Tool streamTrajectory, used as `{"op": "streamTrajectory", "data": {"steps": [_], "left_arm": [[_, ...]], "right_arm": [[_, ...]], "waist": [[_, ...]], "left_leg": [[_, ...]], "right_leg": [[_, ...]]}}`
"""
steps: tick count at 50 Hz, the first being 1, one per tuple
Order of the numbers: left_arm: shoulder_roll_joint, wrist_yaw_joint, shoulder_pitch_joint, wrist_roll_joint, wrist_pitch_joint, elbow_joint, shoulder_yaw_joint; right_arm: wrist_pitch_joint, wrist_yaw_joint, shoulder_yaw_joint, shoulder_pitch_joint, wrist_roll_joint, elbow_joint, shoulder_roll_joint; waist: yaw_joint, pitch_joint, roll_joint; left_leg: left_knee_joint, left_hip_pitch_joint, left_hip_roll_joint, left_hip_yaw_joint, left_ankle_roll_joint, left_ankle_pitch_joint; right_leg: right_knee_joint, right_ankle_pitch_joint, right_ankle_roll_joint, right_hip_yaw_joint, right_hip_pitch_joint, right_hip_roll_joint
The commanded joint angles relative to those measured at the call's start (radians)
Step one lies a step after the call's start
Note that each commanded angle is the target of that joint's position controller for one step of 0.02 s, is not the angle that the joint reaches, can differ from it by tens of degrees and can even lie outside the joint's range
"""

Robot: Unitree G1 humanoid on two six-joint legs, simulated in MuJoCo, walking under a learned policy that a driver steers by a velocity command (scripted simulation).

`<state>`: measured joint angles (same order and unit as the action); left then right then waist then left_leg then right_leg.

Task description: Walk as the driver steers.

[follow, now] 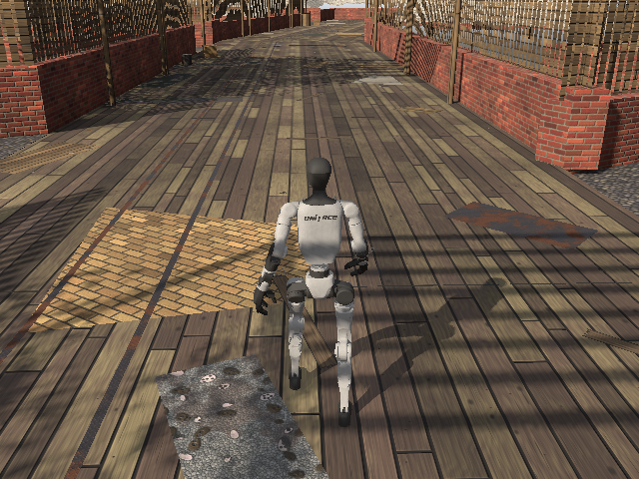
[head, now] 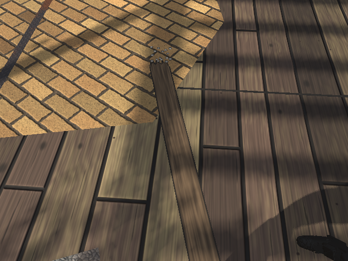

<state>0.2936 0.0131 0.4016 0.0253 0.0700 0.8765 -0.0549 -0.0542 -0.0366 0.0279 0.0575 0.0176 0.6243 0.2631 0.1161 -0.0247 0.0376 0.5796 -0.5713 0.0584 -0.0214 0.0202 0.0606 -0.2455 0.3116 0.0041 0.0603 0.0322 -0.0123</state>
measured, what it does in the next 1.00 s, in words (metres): walks ahead, turning right: left foot, then right foot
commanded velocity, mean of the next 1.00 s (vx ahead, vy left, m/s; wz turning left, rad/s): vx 0.40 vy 0.00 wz -0.43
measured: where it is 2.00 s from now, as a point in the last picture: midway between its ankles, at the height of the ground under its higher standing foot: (230, 241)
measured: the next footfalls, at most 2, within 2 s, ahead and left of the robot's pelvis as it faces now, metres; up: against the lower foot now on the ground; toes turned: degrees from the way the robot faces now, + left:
left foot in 0.06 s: +0.20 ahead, +0.13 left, +0.00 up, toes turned +1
right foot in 0.60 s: +0.46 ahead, -0.15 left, +0.00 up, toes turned -19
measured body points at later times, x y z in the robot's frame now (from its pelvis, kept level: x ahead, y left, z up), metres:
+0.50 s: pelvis +0.27 +0.01 +0.00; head +0.29 +0.00 +0.45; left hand +0.50 +0.21 -0.10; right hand +0.23 -0.27 -0.13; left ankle +0.16 +0.13 -0.74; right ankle +0.41 -0.16 -0.70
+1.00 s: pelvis +0.50 -0.07 +0.00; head +0.53 -0.10 +0.45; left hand +0.73 +0.14 -0.10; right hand +0.55 -0.39 -0.09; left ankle +0.68 -0.02 -0.72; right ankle +0.42 -0.14 -0.74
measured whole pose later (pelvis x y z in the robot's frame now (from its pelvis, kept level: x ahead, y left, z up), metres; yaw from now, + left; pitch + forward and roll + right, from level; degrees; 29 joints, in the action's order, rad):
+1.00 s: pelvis +0.50 -0.07 +0.00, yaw -31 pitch +2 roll +0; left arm 0.31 -0.03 0.24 0.02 -0.02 0.71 -0.08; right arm -0.05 0.00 0.04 0.05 -0.01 0.71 0.29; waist 0.06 -0.04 0.03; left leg 0.58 -0.53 -0.01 -0.11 -0.08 0.10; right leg -0.50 0.29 -0.06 -0.18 -0.23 -0.13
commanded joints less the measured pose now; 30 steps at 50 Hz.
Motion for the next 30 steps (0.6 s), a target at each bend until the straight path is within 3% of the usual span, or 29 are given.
{"op": "streamTrajectory", "data": {"steps": [1, 2, 3, 4, 5, 6, 7, 8, 9, 11, 13, 16, 21, 24, 27, 28, 29, 30], "left_arm": [[0.195, -0.009, -0.031, 0.010, -0.005, -0.035, -0.043], [0.187, -0.011, -0.037, 0.011, -0.009, -0.033, -0.037], [0.155, -0.012, -0.043, -0.002, -0.006, -0.045, -0.022], [0.048, -0.009, 0.023, -0.022, 0.008, -0.082, 0.013], [0.066, -0.008, 0.040, -0.008, 0.023, -0.067, 0.012], [0.150, -0.004, -0.022, 0.019, 0.027, -0.081, -0.016], [0.148, -0.003, -0.080, 0.024, 0.026, -0.096, -0.017], [0.134, -0.007, -0.106, 0.012, 0.020, -0.097, -0.019], [0.123, -0.012, -0.092, 0.004, 0.006, -0.087, -0.025], [0.074, -0.014, -0.054, 0.005, -0.021, -0.069, -0.019], [0.060, -0.017, -0.081, 0.004, -0.035, -0.081, -0.021], [0.048, -0.008, -0.152, -0.002, -0.032, -0.106, -0.020], [0.019, 0.025, -0.324, -0.007, -0.025, -0.171, -0.001], [0.026, 0.043, -0.393, -0.005, -0.026, -0.218, 0.000], [0.061, 0.055, -0.361, -0.004, -0.031, -0.243, -0.019], [0.089, 0.054, -0.285, -0.003, -0.035, -0.232, -0.035], [0.134, 0.045, -0.144, 0.000, -0.036, -0.201, -0.062], [0.212, 0.026, 0.022, 0.000, -0.046, -0.161, -0.099]], "right_arm": [[-0.022, -0.003, 0.039, -0.013, -0.003, -0.077, 0.108], [-0.022, 0.003, 0.060, 0.106, -0.009, -0.040, 0.141], [-0.019, 0.015, 0.084, 0.266, -0.016, -0.002, 0.195], [-0.010, 0.029, 0.106, 0.386, -0.040, 0.009, 0.296], [-0.006, 0.028, 0.092, 0.407, -0.029, 0.016, 0.250], [-0.009, 0.025, 0.072, 0.349, -0.021, 0.021, 0.193], [-0.013, 0.024, 0.061, 0.287, -0.016, 0.022, 0.159], [-0.019, 0.019, 0.052, 0.226, -0.019, 0.027, 0.128], [-0.031, 0.016, 0.046, 0.184, -0.024, 0.030, 0.100], [-0.052, 0.013, 0.050, 0.149, -0.031, 0.048, 0.089], [-0.064, 0.018, 0.057, 0.146, -0.037, 0.071, 0.100], [-0.064, 0.031, 0.064, 0.168, -0.039, 0.103, 0.118], [-0.047, 0.047, 0.078, 0.228, -0.023, 0.148, 0.164], [-0.022, 0.050, 0.086, 0.269, -0.008, 0.177, 0.182], [0.003, 0.059, 0.096, 0.254, 0.000, 0.179, 0.218], [0.012, 0.063, 0.098, 0.245, 0.002, 0.175, 0.229], [0.019, 0.067, 0.096, 0.226, 0.006, 0.170, 0.231], [0.013, 0.072, 0.085, 0.232, -0.005, 0.156, 0.210]], "waist": [[-0.097, -0.002, -0.127], [-0.163, 0.068, -0.112], [-0.238, 0.180, -0.084], [-0.241, 0.340, 0.133], [-0.244, 0.422, 0.207], [-0.237, 0.258, 0.132], [-0.209, 0.153, 0.106], [-0.177, 0.084, 0.072], [-0.143, 0.050, 0.090], [-0.107, 0.031, 0.079], [-0.097, 0.005, 0.049], [-0.110, -0.018, 0.023], [-0.175, -0.073, -0.012], [-0.191, -0.088, -0.012], [-0.143, -0.024, 0.034], [-0.096, 0.029, 0.050], [-0.014, 0.103, 0.040], [0.060, 0.195, -0.035]], "left_leg": [[-0.075, 0.142, -0.039, 0.036, 0.044, 0.032], [-0.110, 0.324, -0.064, 0.055, 0.068, 0.013], [-0.083, 0.588, 0.005, -0.010, 0.103, -0.004], [-0.105, 0.964, 0.283, -0.405, 0.223, 0.101], [-0.238, 0.966, 0.368, -0.675, 0.281, 0.231], [-0.264, 0.839, 0.335, -0.550, 0.240, 0.298], [-0.293, 0.710, 0.290, -0.410, 0.208, 0.283], [-0.335, 0.592, 0.247, -0.318, 0.189, 0.232], [-0.372, 0.507, 0.213, -0.237, 0.172, 0.158], [-0.427, 0.418, 0.196, -0.138, 0.174, 0.045], [-0.452, 0.405, 0.194, -0.054, 0.176, -0.049], [-0.462, 0.444, 0.181, 0.047, 0.166, -0.122], [-0.473, 0.520, 0.197, 0.156, 0.145, -0.144], [-0.419, 0.645, 0.229, 0.184, 0.132, -0.224], [-0.254, 0.709, 0.233, 0.225, 0.101, -0.647], [-0.129, 0.704, 0.225, 0.237, 0.088, -0.790], [0.064, 0.635, 0.194, 0.259, 0.060, -0.802], [0.348, 0.412, 0.151, 0.259, 0.015, -0.552]], "right_leg": [[-0.039, -0.585, -0.149, -0.136, -0.031, 0.266], [-0.176, -0.704, -0.126, -0.105, -0.067, 0.227], [-0.388, -0.613, -0.091, -0.076, -0.205, 0.178], [-0.780, -0.174, -0.017, -0.016, -0.578, 0.039], [-0.966, 0.268, -0.012, -0.153, -0.704, -0.010], [-1.032, 0.221, -0.019, -0.187, -0.786, 0.044], [-1.007, 0.136, -0.026, -0.158, -0.791, 0.089], [-0.957, 0.066, -0.022, -0.146, -0.763, 0.117], [-0.918, 0.009, -0.017, -0.156, -0.708, 0.143], [-0.905, -0.057, -0.003, -0.157, -0.636, 0.150], [-0.866, -0.128, 0.008, -0.175, -0.672, 0.148], [-0.709, -0.282, 0.013, -0.181, -0.717, 0.138], [-0.465, -0.399, -0.013, -0.090, -0.706, 0.122], [-0.398, -0.317, -0.044, -0.053, -0.747, 0.109], [-0.386, -0.167, -0.096, 0.030, -0.626, 0.033], [-0.390, -0.120, -0.120, 0.056, -0.520, -0.008], [-0.333, -0.156, -0.155, 0.062, -0.316, -0.050], [-0.291, -0.181, -0.207, -0.082, -0.007, 0.007]]}}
